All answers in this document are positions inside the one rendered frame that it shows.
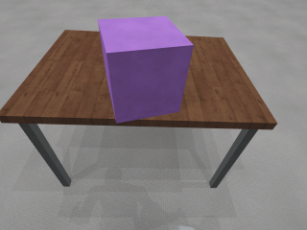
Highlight table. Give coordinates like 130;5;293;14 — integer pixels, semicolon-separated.
0;30;277;188

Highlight carton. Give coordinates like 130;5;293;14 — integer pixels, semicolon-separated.
98;16;194;124

